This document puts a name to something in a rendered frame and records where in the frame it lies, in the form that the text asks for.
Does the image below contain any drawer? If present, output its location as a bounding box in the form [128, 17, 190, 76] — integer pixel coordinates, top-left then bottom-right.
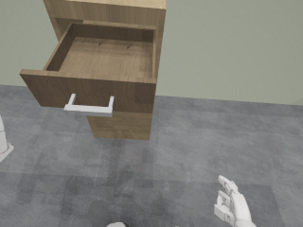
[19, 22, 156, 114]

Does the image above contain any right robot hand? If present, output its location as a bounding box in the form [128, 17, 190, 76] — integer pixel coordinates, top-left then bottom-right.
[214, 175, 252, 227]

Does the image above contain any cabinet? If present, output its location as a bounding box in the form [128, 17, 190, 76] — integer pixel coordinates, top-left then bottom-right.
[43, 0, 167, 141]

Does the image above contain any left robot hand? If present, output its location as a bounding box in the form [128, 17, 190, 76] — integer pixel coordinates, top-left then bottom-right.
[0, 114, 14, 162]

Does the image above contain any handle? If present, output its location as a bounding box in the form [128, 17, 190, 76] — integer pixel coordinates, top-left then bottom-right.
[63, 94, 115, 117]

